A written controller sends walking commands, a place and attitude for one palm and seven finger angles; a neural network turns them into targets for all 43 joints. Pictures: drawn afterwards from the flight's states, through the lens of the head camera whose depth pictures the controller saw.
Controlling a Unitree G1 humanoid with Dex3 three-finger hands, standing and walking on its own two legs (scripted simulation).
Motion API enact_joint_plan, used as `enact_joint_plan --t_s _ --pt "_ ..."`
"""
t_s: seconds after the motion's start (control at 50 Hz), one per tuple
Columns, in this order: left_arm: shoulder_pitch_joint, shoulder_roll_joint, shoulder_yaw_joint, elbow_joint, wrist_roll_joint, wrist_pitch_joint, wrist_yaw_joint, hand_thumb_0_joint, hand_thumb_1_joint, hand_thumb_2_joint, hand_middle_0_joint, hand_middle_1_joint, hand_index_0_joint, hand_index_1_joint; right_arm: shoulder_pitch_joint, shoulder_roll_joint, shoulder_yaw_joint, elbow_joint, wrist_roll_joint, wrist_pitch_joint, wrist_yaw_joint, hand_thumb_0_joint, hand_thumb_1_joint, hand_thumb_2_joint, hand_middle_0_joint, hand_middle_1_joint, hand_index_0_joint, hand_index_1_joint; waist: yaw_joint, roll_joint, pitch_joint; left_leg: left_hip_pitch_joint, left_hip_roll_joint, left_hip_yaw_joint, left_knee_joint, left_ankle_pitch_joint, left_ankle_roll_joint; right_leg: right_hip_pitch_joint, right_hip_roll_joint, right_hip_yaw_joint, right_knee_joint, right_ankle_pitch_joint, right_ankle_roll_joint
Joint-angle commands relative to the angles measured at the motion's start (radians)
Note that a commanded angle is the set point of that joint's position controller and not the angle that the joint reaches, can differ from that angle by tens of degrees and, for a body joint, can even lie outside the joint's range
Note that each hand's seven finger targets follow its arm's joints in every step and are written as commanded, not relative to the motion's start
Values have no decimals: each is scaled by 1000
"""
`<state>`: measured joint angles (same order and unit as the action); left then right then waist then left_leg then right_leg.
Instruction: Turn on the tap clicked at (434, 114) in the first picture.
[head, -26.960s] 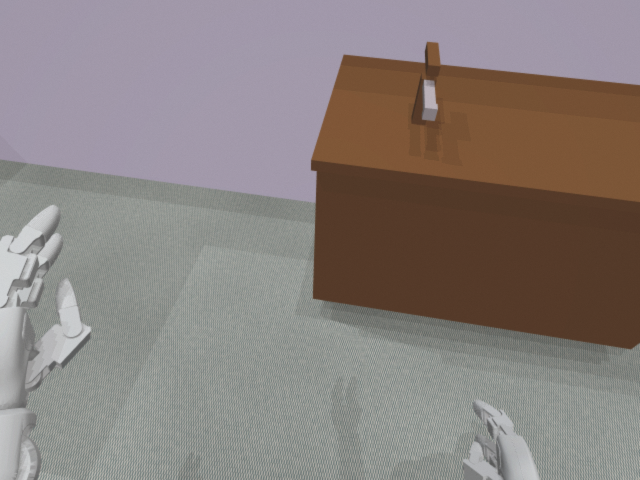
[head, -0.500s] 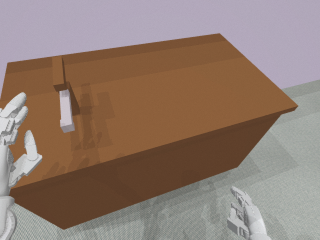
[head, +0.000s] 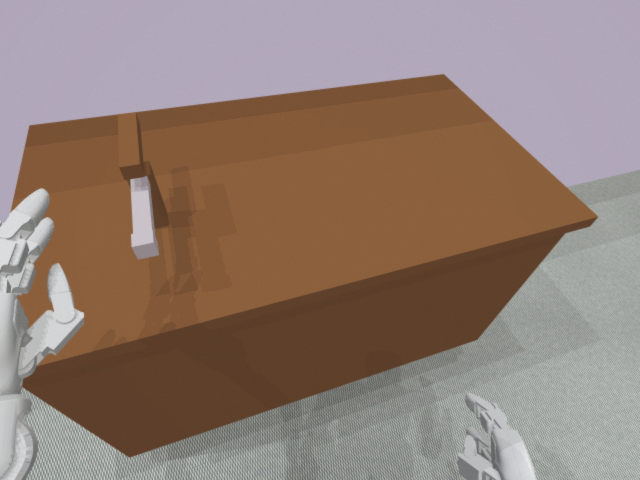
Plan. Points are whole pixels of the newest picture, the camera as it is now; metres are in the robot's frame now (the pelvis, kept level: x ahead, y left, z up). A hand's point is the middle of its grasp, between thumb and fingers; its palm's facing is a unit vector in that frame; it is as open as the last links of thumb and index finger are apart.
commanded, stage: look again from close up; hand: left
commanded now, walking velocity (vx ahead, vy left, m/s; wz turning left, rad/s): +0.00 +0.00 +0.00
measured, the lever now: (145, 244) +0.38 +0.29 +0.05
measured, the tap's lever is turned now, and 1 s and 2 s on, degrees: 0 0 0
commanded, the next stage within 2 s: turn the palm inward beside the body in 0.04 s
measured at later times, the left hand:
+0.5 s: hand (125, 360) +0.19 +0.21 +0.12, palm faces +0.42 -0.85 -0.31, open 7.4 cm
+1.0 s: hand (142, 334) +0.21 +0.20 +0.13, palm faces +0.51 -0.82 -0.25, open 7.4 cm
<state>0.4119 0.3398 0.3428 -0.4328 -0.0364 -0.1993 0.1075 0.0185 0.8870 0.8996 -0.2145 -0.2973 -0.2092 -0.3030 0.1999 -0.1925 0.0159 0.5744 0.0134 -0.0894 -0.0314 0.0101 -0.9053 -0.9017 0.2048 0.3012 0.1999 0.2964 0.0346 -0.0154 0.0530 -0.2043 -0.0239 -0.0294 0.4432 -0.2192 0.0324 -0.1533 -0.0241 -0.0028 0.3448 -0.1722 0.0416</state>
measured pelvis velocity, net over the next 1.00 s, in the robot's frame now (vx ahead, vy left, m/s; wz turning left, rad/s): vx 0.02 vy -0.07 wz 0.03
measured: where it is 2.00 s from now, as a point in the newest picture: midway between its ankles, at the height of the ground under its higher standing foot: outside the picture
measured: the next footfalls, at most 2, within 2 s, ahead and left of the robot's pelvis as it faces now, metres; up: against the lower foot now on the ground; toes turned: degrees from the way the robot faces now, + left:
none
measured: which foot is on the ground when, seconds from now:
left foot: down 0.00-1.00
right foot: down 0.00-1.00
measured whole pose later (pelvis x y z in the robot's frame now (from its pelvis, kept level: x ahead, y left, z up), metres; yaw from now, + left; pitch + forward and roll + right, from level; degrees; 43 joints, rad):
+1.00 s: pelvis +0.02 -0.07 -0.02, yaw +2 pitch +2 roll +1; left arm 0.41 0.27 0.36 -0.32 -0.17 -0.13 0.08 0.02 0.89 0.90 -0.21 -0.30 -0.21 -0.30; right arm 0.20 -0.25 0.00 0.71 -0.01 -0.27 -0.09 0.01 -0.91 -0.90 0.20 0.30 0.20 0.30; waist 0.07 0.04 -0.05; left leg -0.33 0.01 -0.09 0.64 -0.34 -0.04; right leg -0.33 0.02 -0.06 0.67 -0.38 -0.05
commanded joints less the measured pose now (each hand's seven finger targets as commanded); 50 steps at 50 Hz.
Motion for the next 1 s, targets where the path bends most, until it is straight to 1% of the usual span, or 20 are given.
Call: enact_joint_plan --t_s 0.0,0.1,0.12,0.14,0.16,0.18,0.22,0.26,0.3,0.32,0.36,0.42,0.44,0.5,0.6,0.68,0.78,0.84,0.92,0.98 --pt "-81 162 92 -230 -2 -77 21 0 900 900 -200 -300 -200 -300 -90 -129 -58 -154 -1 -63 -8 0 -900 -900 200 300 200 300 -2 80 -131 -70 44 -27 -120 47 -21 125 15 -4 -12 103 -39" --pt "-79 161 95 -209 2 -81 23 0 900 900 -200 -300 -200 -300 -83 -130 -59 -148 -1 -66 -7 0 -900 -900 200 300 200 300 -2 84 -114 -97 44 -39 -140 -18 -20 128 21 -4 -15 60 -39" --pt "-1082 1066 406 -622 58 -244 54 0 900 900 -200 -300 -200 -300 76 -191 172 -300 47 -73 -80 0 -900 -900 200 300 200 300 -97 308 26 -319 35 -67 -90 -126 22 81 66 36 56 -68 23" --pt "-733 448 294 138 172 -28 -29 0 900 900 -200 -300 -200 -300 -21 -100 -37 -78 -83 -111 -42 0 -900 -900 200 300 200 300 32 186 -274 51 70 -18 -100 311 -10 69 22 -18 85 96 -86" --pt "-480 216 103 122 52 27 -47 0 900 900 -200 -300 -200 -300 -47 -121 -40 -82 -50 -132 7 0 -900 -900 200 300 200 300 -46 163 -193 148 55 -38 -48 494 -97 -65 80 -104 110 97 -83" --pt "-413 216 137 -33 -22 44 -48 0 900 900 -200 -300 -200 -300 -30 -190 -63 -70 -47 -128 4 0 -900 -900 200 300 200 300 -10 166 -368 264 78 -48 -19 520 -106 -77 72 -98 158 90 -69" --pt "-204 1 30 67 -184 149 -133 0 900 900 -200 -300 -200 -300 -94 -167 -53 -61 5 -152 -11 0 -900 -900 200 300 200 300 47 178 -348 282 61 -31 -35 390 -100 -75 65 -96 125 55 -68" --pt "-207 28 -12 60 -178 220 -162 0 900 900 -200 -300 -200 -300 -125 -184 -35 -59 17 -158 -11 0 -900 -900 200 300 200 300 51 76 -182 78 35 -25 -58 84 -59 -67 46 -115 107 46 -67" --pt "-209 112 13 64 -74 236 -128 0 900 900 -200 -300 -200 -300 -154 -181 -26 -81 13 -148 -5 0 -900 -900 200 300 200 300 33 -16 -39 -66 37 -37 -100 -66 -37 -88 50 -121 114 -40 -67" --pt "-206 206 82 -3 -29 224 -85 0 900 900 -200 -300 -200 -300 -175 -185 -24 -100 16 -142 -5 0 -900 -900 200 300 200 300 41 16 -34 -85 29 -27 -105 -101 -31 -83 56 -110 123 -65 -68" --pt "-241 202 95 -90 30 155 -9 0 900 900 -200 -300 -200 -300 -193 -148 -21 -125 -22 -143 -6 0 -900 -900 200 300 200 300 29 -2 -52 -108 26 -29 -85 -154 -27 -111 52 -103 151 -142 -68" --pt "-305 321 250 -245 -1 -17 87 0 900 900 -200 -300 -200 -300 -184 -126 -26 -93 -41 -155 -18 0 -900 -900 200 300 200 300 52 43 -183 -87 23 -7 -28 -202 -25 -123 56 -69 153 -218 -58" --pt "-347 233 174 -268 -15 -63 99 0 900 900 -200 -300 -200 -300 -201 -103 -21 -94 -44 -164 -22 0 -900 -900 200 300 200 300 45 99 -200 -79 17 8 -11 -237 -28 -128 48 -57 157 -254 -59" --pt "-343 210 159 -135 -23 -123 116 0 900 900 -200 -300 -200 -300 -169 -112 -25 -26 -42 -190 -27 0 -900 -900 200 300 200 300 17 170 -134 -109 7 18 51 -284 -26 -178 33 -29 131 -304 -58" --pt "-336 199 69 79 -77 50 -10 0 900 900 -200 -300 -200 -300 -171 -155 -21 4 -34 -182 -81 0 -900 -900 200 300 200 300 -3 82 -19 -154 -12 25 103 -247 -10 -174 -21 74 15 -444 -40" --pt "-358 198 79 75 -137 168 -84 0 900 900 -200 -300 -200 -300 -190 -159 -28 -13 -17 -194 -119 0 -900 -900 200 300 200 300 16 -55 -57 -157 0 -2 131 -173 -10 -134 -52 128 -16 -468 -21" --pt "-247 191 158 -39 -143 39 -45 0 900 900 -200 -300 -200 -300 -171 -140 -41 -12 -25 -235 -94 0 -900 -900 200 300 200 300 58 -53 -170 -148 17 -34 144 -74 -15 -101 -54 96 79 -205 -11" --pt "-164 196 184 -104 -128 -29 -6 0 900 900 -200 -300 -200 -300 -144 -133 -42 -16 -36 -256 -76 0 -900 -900 200 300 200 300 68 9 -268 -119 -2 -4 164 84 -6 -48 -37 52 181 124 -13" --pt "-24 162 190 -83 -133 -5 2 0 900 900 -200 -300 -200 -300 -100 -142 -50 -20 -29 -254 -59 0 -900 -900 200 300 200 300 65 32 -293 -104 -14 24 188 246 -3 -15 -24 -9 243 438 -8" --pt "-18 107 138 -87 -160 46 -18 0 900 900 -200 -300 -200 -300 -97 -145 -51 -26 -20 -243 -65 0 -900 -900 200 300 200 300 47 -2 -232 -116 -13 29 181 229 -2 -41 -21 -22 229 430 -4"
